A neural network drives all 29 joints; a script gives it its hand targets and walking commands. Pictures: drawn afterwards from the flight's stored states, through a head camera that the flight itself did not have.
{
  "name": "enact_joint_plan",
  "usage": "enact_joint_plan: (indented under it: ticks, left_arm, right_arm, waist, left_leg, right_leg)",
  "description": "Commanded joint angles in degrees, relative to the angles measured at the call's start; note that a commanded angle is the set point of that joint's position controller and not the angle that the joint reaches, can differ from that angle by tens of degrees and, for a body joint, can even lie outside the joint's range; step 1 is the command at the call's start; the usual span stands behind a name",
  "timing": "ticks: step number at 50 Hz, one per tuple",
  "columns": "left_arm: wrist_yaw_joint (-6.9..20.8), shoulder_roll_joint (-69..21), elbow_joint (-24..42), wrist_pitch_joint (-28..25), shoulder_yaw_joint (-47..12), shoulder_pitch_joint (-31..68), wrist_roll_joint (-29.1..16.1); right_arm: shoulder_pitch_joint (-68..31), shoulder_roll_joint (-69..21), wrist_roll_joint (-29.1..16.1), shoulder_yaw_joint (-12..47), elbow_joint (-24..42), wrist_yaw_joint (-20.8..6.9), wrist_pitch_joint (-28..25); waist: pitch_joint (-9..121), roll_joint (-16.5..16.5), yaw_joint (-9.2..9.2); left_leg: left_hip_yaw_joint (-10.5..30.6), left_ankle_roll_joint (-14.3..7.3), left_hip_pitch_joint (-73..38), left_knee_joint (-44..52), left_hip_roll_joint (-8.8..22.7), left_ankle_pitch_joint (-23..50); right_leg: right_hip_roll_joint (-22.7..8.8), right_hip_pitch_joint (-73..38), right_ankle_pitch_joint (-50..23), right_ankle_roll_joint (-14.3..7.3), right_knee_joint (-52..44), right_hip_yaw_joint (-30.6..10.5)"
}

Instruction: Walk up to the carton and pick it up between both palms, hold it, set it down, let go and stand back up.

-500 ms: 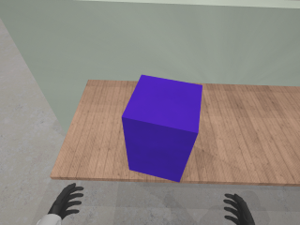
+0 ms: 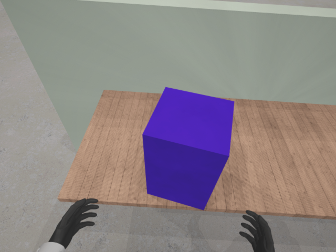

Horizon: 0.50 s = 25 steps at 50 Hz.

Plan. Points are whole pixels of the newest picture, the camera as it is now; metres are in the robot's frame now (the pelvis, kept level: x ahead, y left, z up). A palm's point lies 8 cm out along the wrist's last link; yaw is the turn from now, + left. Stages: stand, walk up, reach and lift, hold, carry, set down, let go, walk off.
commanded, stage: reach and lift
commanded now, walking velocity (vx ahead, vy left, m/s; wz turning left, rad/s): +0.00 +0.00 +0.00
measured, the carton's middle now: (185, 152) +0.39 -0.02 -0.01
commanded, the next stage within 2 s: none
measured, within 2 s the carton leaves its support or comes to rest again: neither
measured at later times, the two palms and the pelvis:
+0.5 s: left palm (69, 222) +0.18 +0.23 +0.01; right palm (254, 237) +0.17 -0.16 +0.01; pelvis -0.01 +0.00 +0.00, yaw +1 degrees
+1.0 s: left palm (84, 174) +0.27 +0.22 +0.06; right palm (264, 204) +0.23 -0.18 +0.05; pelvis +0.01 +0.00 +0.00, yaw +0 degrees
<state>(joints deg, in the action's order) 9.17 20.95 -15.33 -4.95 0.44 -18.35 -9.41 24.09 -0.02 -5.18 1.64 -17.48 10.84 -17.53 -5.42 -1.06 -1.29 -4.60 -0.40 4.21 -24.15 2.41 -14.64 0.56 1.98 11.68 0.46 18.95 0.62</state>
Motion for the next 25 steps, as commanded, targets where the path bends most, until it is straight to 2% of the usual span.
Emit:
enact_joint_plan:
  ticks: [1,13,17,25]
  left_arm:
    - [0.4,7.77,8.65,-3.75,2.45,2.49,-1.43]
    - [0.84,7.58,14.78,-5.63,0.87,2.97,-3.05]
    - [0.42,7.63,15.66,-4.83,0.08,5.4,-3.53]
    - [-0.33,8.76,18.07,-1.09,-0.24,10.21,-5.07]
  right_arm:
    - [-0.02,1.17,-0.35,-0.27,9.29,1.18,-2.95]
    - [0.78,-2.26,-0.49,1.62,16.08,4.36,-3.3]
    - [-1.46,-2.15,-0.18,1.24,16.54,5.2,-1.67]
    - [-6.29,-1.44,-0.8,1.48,18.93,6.49,3.59]
  waist:
    - [3.36,5.31,0.25]
    - [2.02,6.4,-0.55]
    - [1.35,7.26,-0.57]
    - [4.32,7.12,-0.32]
  left_leg:
    - [2.35,3.11,-1.88,1.81,-0.09,13.74]
    - [4.14,3.13,2.47,2.34,0.94,6.52]
    - [4.54,2.93,4.1,3.2,1.36,3.27]
    - [4.48,2.63,2.08,3.24,1.25,5.85]
  right_leg:
    - [-0.33,4.44,-6.46,-2.79,-2.78,-1.48]
    - [0.11,2.67,-2.52,-3.03,-1.39,-1.48]
    - [-0.15,2.61,-0.29,-3.13,-1.17,-1.68]
    - [-1.05,2.48,-3.01,-2.42,-1.55,-2.46]
